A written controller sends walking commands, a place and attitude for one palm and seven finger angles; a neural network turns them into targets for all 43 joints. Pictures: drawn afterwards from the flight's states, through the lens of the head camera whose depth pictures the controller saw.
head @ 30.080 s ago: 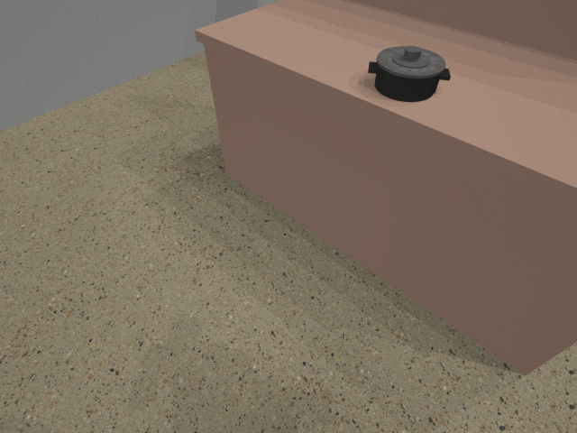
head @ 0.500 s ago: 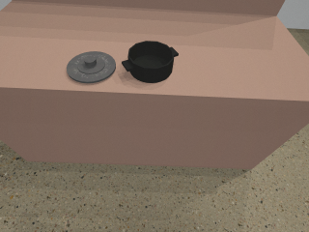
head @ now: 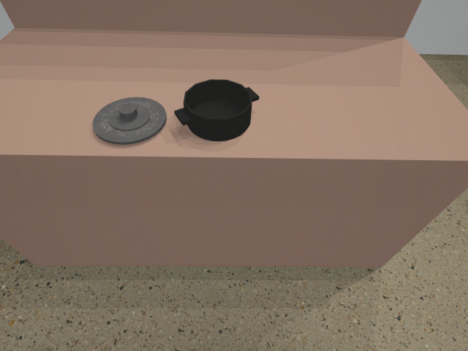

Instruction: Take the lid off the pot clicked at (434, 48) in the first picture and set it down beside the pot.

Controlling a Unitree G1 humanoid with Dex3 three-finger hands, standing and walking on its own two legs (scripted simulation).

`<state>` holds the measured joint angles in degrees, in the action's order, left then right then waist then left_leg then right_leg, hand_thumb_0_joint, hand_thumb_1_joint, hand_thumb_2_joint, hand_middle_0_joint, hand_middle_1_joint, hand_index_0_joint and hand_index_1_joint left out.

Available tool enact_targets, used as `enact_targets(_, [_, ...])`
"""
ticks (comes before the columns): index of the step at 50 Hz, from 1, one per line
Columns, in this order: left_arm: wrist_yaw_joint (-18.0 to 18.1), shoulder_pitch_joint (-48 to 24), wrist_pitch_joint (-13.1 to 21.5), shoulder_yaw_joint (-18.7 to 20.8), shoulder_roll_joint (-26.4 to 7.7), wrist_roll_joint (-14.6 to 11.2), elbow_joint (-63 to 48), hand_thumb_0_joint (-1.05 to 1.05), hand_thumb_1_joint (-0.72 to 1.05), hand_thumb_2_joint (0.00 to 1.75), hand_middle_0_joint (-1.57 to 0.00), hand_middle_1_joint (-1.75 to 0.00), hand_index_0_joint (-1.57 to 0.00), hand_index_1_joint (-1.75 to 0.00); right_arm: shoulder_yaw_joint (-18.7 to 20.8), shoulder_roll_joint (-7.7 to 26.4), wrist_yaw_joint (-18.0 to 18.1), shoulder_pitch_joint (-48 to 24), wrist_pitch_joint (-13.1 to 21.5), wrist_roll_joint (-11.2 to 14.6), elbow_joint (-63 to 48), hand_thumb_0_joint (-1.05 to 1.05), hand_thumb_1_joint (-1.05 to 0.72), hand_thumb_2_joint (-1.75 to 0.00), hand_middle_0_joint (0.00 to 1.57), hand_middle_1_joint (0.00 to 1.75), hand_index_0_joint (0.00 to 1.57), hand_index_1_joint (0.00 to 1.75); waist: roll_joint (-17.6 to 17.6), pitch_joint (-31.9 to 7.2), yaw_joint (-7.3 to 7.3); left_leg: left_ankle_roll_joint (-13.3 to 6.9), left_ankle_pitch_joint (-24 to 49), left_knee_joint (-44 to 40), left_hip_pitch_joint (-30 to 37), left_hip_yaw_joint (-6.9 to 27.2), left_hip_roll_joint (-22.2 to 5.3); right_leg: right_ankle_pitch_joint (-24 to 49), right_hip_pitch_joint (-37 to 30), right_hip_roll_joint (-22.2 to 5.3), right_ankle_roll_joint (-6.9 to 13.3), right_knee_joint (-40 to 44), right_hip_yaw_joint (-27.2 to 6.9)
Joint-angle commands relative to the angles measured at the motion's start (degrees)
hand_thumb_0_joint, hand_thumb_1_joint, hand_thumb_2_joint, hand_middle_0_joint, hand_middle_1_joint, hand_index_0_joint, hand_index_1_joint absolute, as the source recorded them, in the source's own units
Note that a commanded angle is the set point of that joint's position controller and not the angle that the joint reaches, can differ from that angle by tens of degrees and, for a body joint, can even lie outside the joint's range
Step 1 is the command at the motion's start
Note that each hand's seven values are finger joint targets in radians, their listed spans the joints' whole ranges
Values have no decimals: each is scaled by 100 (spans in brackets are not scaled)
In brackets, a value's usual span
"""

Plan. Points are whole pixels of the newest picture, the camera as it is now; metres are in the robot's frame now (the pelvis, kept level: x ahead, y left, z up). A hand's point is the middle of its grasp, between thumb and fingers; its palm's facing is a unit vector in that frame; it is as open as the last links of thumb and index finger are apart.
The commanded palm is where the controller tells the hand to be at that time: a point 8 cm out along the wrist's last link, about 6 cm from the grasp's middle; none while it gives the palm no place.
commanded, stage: let the arm hang, fingers relaxed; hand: left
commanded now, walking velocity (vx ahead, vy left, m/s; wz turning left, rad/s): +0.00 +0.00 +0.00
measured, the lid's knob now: (128, 111) +0.65 +0.31 +0.01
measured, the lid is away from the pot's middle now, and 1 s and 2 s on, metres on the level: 0.23 0.23 0.23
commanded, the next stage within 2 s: look to check the result in 0.06 s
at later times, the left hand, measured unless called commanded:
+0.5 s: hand out of the picture +0.00 +0.16 -0.18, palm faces +0.05 -0.98 -0.17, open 7.4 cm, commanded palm none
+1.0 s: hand out of the picture +0.00 +0.16 -0.18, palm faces +0.04 -0.98 -0.18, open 7.4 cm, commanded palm none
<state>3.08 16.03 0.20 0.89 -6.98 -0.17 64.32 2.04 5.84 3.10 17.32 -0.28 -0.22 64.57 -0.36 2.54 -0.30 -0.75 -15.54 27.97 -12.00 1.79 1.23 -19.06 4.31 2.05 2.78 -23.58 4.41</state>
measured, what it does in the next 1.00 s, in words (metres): stands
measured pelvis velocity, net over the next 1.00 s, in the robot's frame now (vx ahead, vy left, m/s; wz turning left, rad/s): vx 0.01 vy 0.01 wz -0.02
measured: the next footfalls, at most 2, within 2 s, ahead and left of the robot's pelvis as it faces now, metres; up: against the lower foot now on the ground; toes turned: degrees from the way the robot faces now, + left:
none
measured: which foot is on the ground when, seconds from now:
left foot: down 0.00-1.00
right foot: down 0.00-1.00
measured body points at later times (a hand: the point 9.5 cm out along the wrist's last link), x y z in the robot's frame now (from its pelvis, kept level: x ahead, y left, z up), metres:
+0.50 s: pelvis +0.01 +0.01 +0.00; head +0.04 +0.01 +0.45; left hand +0.00 +0.21 -0.16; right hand -0.01 -0.20 -0.16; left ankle -0.01 +0.11 -0.74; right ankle -0.07 -0.08 -0.74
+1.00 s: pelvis +0.01 +0.01 +0.00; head +0.03 +0.01 +0.45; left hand +0.00 +0.22 -0.16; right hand -0.02 -0.20 -0.16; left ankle -0.01 +0.11 -0.74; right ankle -0.07 -0.08 -0.74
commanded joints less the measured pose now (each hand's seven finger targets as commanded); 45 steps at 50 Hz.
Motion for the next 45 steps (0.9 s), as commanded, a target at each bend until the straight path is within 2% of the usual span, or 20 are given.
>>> enact_targets(1, [36, 467, 41, 97, -437, 24, -108, 0, 90, 90, -20, -30, -20, -30, 54, 367, 31, 505, 73, -10, -136, 0, -90, -90, 20, 30, 20, 30, -4, 186, 0, -258, 1616, -282, -102, 322, -528, 1935, 117, -754, -60, 375, -566])
enact_targets(10, [25, 465, 52, 89, -406, 13, -105, 0, 90, 90, -20, -30, -20, -30, 50, 464, 47, 491, 98, -15, -135, 0, -90, -90, 20, 30, 20, 30, 41, 23, -23, -287, 1940, -326, 176, 356, -588, 1968, 99, -725, -16, 355, -544])
enact_targets(16, [32, 506, 50, 87, -392, 24, -96, 0, 90, 90, -20, -30, -20, -30, 49, 438, 50, 478, 103, -2, -111, 0, -90, -90, 20, 30, 20, 30, 5, 146, -6, -300, 1935, -349, 162, 370, -584, 1921, 153, -713, -32, 376, -552])
enact_targets(24, [31, 527, 56, 82, -388, 14, -81, 0, 90, 90, -20, -30, -20, -30, 50, 438, 48, 492, 102, -5, -88, 0, -90, -90, 20, 30, 20, 30, -34, 103, -12, -290, 1868, -380, 201, 349, -574, 1905, 116, -734, -40, 411, -557])
enact_targets(34, [39, 547, 61, 86, -381, 12, -93, 0, 90, 90, -20, -30, -20, -30, 48, 451, 61, 518, 118, -1, -64, 0, -90, -90, 20, 30, 20, 30, 28, 56, -17, -298, 2130, -364, 316, 330, -599, 2068, 105, -732, -33, 357, -537])
enact_targets(39, [36, 572, 61, 85, -377, 11, -75, 0, 90, 90, -20, -30, -20, -30, 40, 435, 63, 523, 122, -4, -39, 0, -90, -90, 20, 30, 20, 30, 41, 78, -11, -304, 2069, -404, 322, 344, -603, 1963, 131, -731, -25, 376, -552])
enact_targets(41, [40, 561, 57, 84, -375, 26, -85, 0, 90, 90, -20, -30, -20, -30, 41, 409, 56, 523, 116, 8, -35, 0, -90, -90, 20, 30, 20, 30, 5, 232, -11, -305, 1928, -436, 245, 348, -595, 1852, 213, -720, -31, 401, -556])
enact_targets(45, [29, 567, 62, 85, -375, 15, -71, 0, 90, 90, -20, -30, -20, -30, 35, 428, 55, 534, 126, -5, -29, 0, -90, -90, 20, 30, 20, 30, 37, 154, -13, -304, 1880, -474, 250, 376, -594, 1755, 158, -721, -9, 416, -565])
